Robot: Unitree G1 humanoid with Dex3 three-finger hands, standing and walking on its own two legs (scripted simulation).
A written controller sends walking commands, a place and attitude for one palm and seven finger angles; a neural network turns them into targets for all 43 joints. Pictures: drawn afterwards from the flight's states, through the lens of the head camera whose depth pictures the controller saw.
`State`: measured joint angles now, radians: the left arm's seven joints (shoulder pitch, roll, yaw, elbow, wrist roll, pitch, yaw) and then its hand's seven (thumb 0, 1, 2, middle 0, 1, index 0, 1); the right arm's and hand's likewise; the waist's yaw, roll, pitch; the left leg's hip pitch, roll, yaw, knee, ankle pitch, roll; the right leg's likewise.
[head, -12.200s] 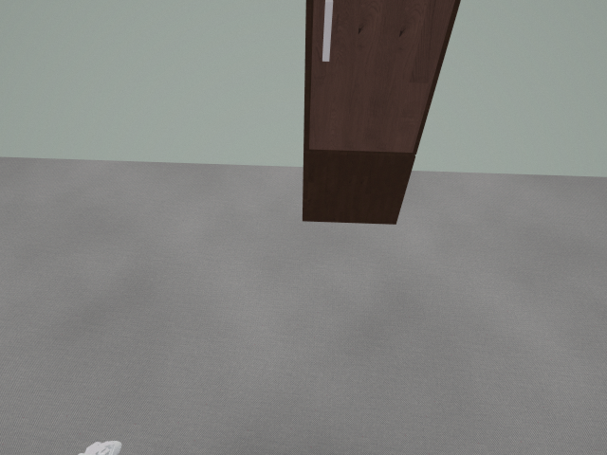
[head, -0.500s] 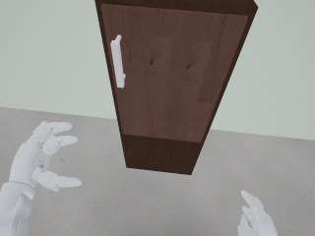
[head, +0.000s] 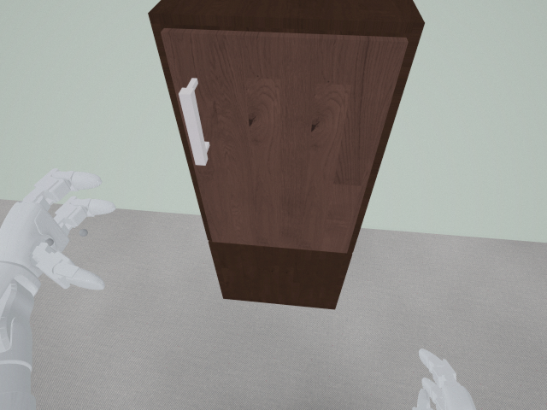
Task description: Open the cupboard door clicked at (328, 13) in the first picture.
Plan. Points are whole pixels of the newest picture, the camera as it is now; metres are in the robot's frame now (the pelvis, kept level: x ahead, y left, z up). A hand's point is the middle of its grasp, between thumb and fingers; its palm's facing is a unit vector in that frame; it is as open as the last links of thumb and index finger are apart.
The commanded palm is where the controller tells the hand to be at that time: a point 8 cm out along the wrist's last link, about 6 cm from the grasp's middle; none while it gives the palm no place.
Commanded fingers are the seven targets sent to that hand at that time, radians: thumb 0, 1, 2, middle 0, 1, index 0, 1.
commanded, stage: raise the hand with hooked fingers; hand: left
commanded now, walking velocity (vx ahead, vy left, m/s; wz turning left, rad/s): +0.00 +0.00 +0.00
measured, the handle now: (197, 123) +0.58 +0.20 +0.11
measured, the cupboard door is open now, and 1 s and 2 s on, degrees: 0 0 0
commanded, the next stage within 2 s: move the hooked fingers beside the handle in 0.44 s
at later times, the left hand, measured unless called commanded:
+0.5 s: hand (84, 240) +0.29 +0.27 +0.13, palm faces +0.02 -1.00 -0.03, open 14.0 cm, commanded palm +0.26 +0.32 +0.13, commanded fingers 0.00 -0.50 0.30 -0.30 -1.20 -0.30 -1.20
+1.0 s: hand (112, 204) +0.35 +0.26 +0.13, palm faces -0.01 -1.00 -0.02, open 14.0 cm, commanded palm +0.32 +0.31 +0.12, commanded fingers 0.00 -0.50 0.30 -0.30 -1.20 -0.30 -1.20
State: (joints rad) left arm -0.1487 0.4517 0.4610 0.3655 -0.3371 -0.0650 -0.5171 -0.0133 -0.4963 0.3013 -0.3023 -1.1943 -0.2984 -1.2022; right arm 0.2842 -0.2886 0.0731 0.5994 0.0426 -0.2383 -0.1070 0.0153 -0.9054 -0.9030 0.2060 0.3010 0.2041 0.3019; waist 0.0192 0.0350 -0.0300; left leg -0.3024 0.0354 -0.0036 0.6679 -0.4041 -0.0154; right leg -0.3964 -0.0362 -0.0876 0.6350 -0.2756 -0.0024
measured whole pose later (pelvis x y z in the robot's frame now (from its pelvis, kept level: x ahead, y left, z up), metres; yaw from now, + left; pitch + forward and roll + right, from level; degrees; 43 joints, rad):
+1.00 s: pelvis -0.01 +0.00 +0.00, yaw -1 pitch +4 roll +0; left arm -0.38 0.47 0.44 0.62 -0.28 -0.11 -0.49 -0.01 -0.50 0.30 -0.30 -1.20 -0.30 -1.20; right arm 0.31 -0.30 0.07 0.59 0.03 -0.21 -0.09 0.01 -0.91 -0.90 0.21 0.30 0.20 0.30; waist -0.02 0.02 -0.03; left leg -0.35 0.03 0.02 0.66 -0.38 -0.01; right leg -0.46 -0.04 -0.06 0.64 -0.25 0.00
